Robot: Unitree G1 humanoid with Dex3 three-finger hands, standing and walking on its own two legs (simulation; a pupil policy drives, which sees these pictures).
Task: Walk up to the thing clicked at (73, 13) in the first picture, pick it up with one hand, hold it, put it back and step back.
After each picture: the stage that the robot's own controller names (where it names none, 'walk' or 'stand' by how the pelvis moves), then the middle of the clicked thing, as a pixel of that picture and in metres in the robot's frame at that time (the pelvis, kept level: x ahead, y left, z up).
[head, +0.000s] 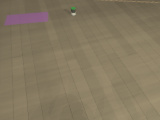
stand; (73, 11) +2.17 +0.12 -0.72
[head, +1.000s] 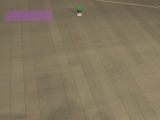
walk; (79, 11) +2.03 +0.13 -0.70
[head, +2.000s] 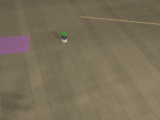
walk; (64, 37) +1.41 +0.17 -0.69
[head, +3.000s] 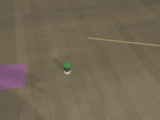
walk; (67, 68) +0.95 +0.15 -0.70
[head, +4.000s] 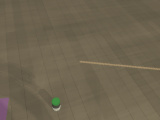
walk; (56, 104) +0.62 +0.16 -0.71
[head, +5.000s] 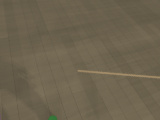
walk; out of the picture +0.46 +0.16 -0.71
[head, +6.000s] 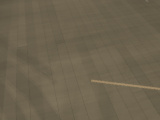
stand; out of the picture +0.41 +0.16 -0.72
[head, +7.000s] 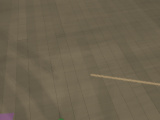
stand; out of the picture +0.44 +0.17 -0.72
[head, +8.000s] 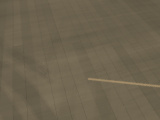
stand; out of the picture +0.42 +0.18 -0.72
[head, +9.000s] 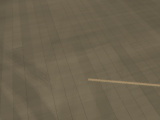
stand; out of the picture +0.41 +0.18 -0.73
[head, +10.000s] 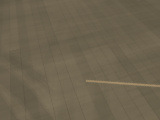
stand; out of the picture +0.41 +0.19 -0.73
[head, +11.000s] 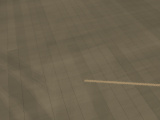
stand; out of the picture +0.40 +0.19 -0.73
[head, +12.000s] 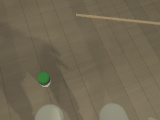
go down; (44, 79) +0.45 +0.19 -0.48
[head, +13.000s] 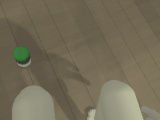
go down; (22, 57) +0.49 +0.23 -0.31
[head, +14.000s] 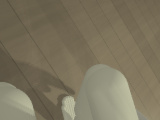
close in; out of the picture +0.47 +0.27 -0.23
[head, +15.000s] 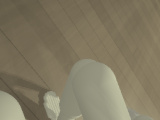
close; out of the picture +0.46 +0.29 -0.23
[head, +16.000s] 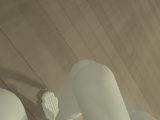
lift; out of the picture +0.43 +0.25 -0.23
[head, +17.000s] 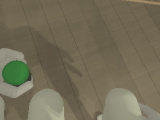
lift; (19, 77) +0.34 +0.22 -0.06
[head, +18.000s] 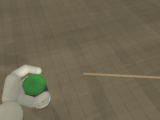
hold; (37, 92) +0.32 +0.16 +0.04
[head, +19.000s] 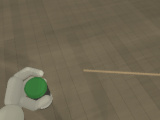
hold; (39, 94) +0.32 +0.16 +0.02
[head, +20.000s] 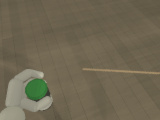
crouch; (40, 95) +0.32 +0.16 +0.00
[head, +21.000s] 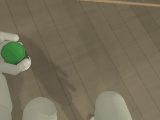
crouch; (17, 58) +0.43 +0.20 -0.09
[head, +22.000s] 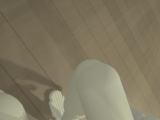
lower; out of the picture +0.44 +0.28 -0.24
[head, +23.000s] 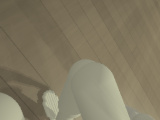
lower; out of the picture +0.44 +0.29 -0.24
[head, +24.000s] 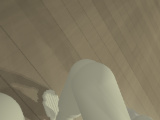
lower; out of the picture +0.45 +0.30 -0.24
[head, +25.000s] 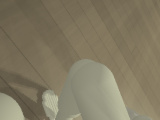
lower; out of the picture +0.45 +0.29 -0.24
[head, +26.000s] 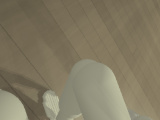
loosen; out of the picture +0.45 +0.27 -0.24
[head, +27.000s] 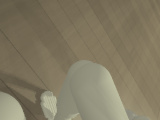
withdraw; out of the picture +0.44 +0.27 -0.24
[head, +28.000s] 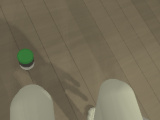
walk; (26, 60) +0.47 +0.21 -0.30
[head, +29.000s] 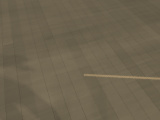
stand; out of the picture +0.40 +0.14 -0.65
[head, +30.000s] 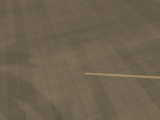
stand; out of the picture +0.41 +0.16 -0.67
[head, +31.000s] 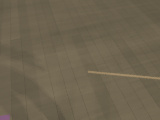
stand; out of the picture +0.41 +0.16 -0.67
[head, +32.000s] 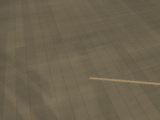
walk; out of the picture +0.42 +0.16 -0.72
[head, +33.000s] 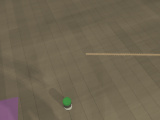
walk; (67, 103) +0.54 +0.15 -0.70
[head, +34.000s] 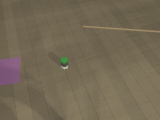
walk; (64, 63) +0.87 +0.14 -0.69
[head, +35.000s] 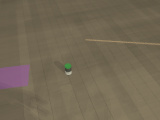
stand; (68, 69) +1.03 +0.17 -0.71
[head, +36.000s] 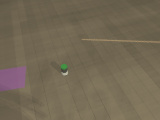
stand; (64, 69) +1.03 +0.19 -0.73
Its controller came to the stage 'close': yes
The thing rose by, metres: 0.72
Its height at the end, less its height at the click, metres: +0.00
